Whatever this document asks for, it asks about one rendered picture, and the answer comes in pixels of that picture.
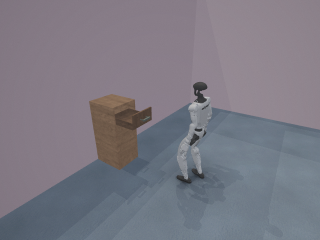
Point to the robot right foot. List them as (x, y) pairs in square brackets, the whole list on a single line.
[(195, 171)]

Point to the robot left upper arm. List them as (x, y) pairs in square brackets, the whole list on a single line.
[(193, 108)]

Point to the drawer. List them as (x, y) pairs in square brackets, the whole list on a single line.
[(130, 118)]

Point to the handle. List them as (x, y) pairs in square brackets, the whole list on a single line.
[(147, 118)]

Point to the robot right forearm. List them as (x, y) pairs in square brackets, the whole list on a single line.
[(207, 121)]

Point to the robot left forearm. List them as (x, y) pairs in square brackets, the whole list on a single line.
[(190, 134)]

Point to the robot torso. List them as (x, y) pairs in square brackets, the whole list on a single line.
[(202, 114)]

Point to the cabinet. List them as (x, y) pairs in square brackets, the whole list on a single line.
[(116, 146)]

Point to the robot right upper arm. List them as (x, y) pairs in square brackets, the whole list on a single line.
[(209, 107)]

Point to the robot left hand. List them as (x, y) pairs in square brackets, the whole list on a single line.
[(184, 148)]

